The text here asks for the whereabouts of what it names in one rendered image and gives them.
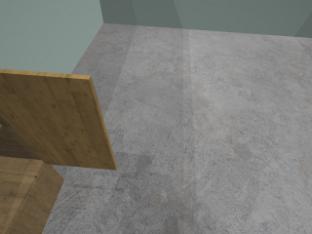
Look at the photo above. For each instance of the cupboard door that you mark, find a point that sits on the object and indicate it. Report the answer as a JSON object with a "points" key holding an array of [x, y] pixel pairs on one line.
{"points": [[58, 116]]}

